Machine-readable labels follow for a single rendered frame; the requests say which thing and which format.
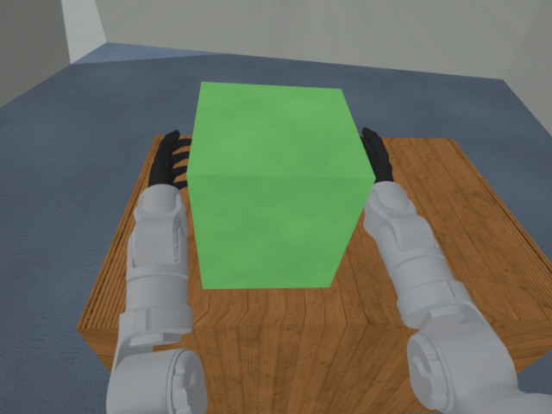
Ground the left robot hand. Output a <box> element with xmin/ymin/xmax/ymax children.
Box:
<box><xmin>147</xmin><ymin>130</ymin><xmax>192</xmax><ymax>190</ymax></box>

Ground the carton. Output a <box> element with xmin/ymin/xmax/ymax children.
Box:
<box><xmin>186</xmin><ymin>82</ymin><xmax>376</xmax><ymax>289</ymax></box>

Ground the robot left upper arm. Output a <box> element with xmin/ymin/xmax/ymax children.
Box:
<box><xmin>108</xmin><ymin>348</ymin><xmax>208</xmax><ymax>414</ymax></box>

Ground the right robot hand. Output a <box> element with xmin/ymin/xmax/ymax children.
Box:
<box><xmin>360</xmin><ymin>128</ymin><xmax>394</xmax><ymax>184</ymax></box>

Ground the left robot forearm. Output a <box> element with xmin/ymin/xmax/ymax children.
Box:
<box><xmin>106</xmin><ymin>184</ymin><xmax>193</xmax><ymax>414</ymax></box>

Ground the robot right upper arm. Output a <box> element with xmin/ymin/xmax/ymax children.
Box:
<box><xmin>407</xmin><ymin>323</ymin><xmax>552</xmax><ymax>414</ymax></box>

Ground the right robot forearm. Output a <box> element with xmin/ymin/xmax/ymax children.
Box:
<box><xmin>363</xmin><ymin>181</ymin><xmax>518</xmax><ymax>385</ymax></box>

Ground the pedestal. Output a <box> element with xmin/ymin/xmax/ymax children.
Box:
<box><xmin>76</xmin><ymin>135</ymin><xmax>552</xmax><ymax>414</ymax></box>

